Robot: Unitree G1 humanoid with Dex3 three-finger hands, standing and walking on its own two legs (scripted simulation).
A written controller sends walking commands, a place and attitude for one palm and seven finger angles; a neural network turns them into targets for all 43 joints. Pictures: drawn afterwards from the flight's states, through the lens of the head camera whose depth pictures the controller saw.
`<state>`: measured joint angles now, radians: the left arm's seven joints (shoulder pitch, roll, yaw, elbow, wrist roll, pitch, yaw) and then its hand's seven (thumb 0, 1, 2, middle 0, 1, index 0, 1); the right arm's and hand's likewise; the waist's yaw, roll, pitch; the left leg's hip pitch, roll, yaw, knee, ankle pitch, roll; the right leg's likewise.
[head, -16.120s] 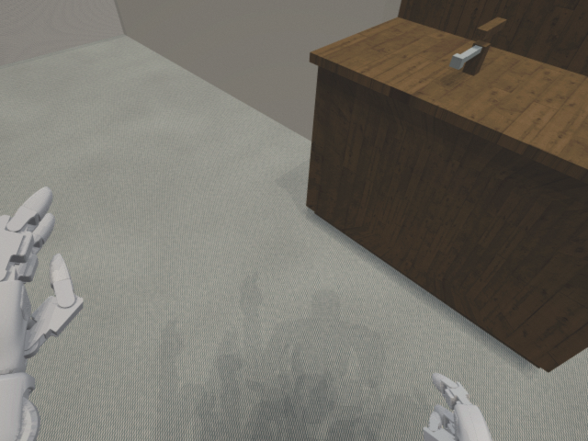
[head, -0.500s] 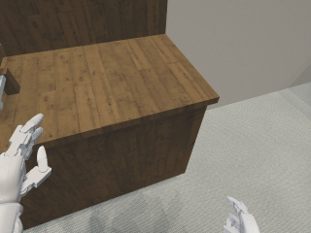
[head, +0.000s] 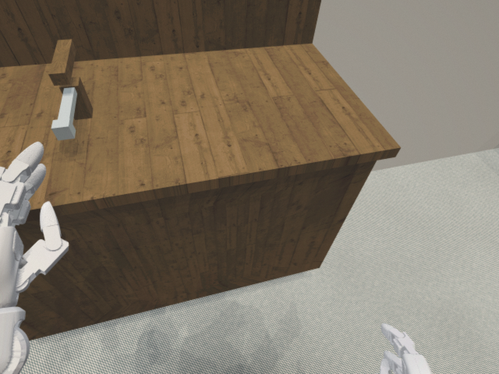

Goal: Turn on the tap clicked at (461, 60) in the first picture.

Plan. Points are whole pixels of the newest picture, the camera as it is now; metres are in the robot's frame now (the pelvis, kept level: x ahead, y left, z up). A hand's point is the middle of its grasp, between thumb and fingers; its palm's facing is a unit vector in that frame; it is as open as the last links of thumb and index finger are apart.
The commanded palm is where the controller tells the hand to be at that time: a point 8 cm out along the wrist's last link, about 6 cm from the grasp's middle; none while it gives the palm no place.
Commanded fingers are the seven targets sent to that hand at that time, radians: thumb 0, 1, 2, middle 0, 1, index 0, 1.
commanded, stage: shuffle to correct the standing spot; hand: left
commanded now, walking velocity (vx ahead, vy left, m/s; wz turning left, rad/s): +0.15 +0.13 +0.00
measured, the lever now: (63, 129) +0.47 +0.39 +0.10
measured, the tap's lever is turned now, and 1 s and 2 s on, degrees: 0 0 0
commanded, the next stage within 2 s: come to a stop and stand still in 0.74 s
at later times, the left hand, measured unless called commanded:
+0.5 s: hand (13, 206) +0.26 +0.32 +0.16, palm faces +0.37 -0.85 -0.38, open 7.4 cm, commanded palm +0.20 +0.36 +0.18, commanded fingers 0.00 0.90 0.90 -0.20 -0.30 -0.20 -0.30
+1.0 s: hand (18, 167) +0.32 +0.35 +0.16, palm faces +0.40 -0.86 -0.32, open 7.4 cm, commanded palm +0.27 +0.39 +0.18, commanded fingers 0.00 0.90 0.90 -0.20 -0.30 -0.20 -0.30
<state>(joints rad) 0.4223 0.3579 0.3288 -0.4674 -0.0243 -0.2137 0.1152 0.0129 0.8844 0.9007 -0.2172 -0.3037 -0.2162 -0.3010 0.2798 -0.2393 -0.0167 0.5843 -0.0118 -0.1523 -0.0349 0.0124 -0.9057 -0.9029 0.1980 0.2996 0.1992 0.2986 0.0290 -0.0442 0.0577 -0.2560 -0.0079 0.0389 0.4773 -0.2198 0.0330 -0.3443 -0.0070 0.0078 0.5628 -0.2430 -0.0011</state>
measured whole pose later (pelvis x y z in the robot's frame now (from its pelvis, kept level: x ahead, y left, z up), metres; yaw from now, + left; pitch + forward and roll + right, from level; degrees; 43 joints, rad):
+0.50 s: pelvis +0.03 +0.09 -0.01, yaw -2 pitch -2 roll +0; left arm 0.40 0.38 0.37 -0.56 -0.01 -0.22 0.13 0.01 0.89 0.90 -0.22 -0.30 -0.21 -0.30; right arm 0.24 -0.21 -0.03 0.60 0.00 -0.13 -0.03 0.01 -0.91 -0.90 0.20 0.30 0.20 0.30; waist 0.03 -0.07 0.11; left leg -0.34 0.04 0.08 0.66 -0.27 -0.01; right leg -0.34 -0.07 -0.04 0.82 -0.46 0.01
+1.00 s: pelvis +0.10 +0.11 -0.01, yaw -2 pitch -2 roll -1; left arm 0.42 0.33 0.33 -0.56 -0.02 -0.18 0.15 0.01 0.89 0.90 -0.21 -0.30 -0.21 -0.30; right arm 0.22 -0.24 0.00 0.61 -0.01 -0.10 -0.04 0.01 -0.91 -0.90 0.20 0.30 0.20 0.30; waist 0.04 -0.03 0.09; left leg -0.35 0.08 0.08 0.60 -0.19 -0.01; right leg -0.21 -0.01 -0.16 0.60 -0.35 -0.04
